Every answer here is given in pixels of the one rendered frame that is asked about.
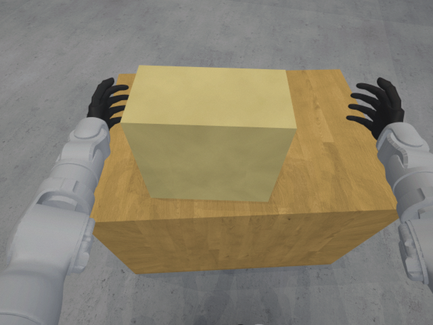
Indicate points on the right robot upper arm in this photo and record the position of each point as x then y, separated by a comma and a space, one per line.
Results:
416, 249

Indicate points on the left robot forearm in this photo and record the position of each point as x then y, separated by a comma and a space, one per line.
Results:
74, 176

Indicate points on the pedestal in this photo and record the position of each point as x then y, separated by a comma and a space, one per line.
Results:
330, 196

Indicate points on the carton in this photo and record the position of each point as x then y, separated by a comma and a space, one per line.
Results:
209, 133

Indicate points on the right robot forearm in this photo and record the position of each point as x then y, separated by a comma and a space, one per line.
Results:
409, 170

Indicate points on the left robot upper arm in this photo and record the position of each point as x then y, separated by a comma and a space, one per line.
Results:
52, 244

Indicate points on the right robot hand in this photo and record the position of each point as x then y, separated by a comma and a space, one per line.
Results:
388, 106

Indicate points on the left robot hand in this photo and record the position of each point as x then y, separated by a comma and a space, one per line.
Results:
101, 102

